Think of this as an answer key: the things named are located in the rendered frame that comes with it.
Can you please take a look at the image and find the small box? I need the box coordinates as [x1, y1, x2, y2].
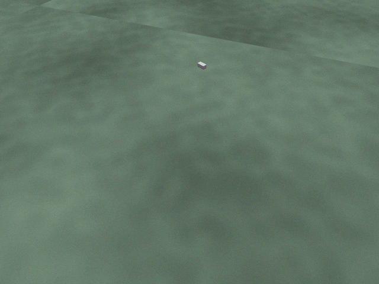
[197, 62, 207, 69]

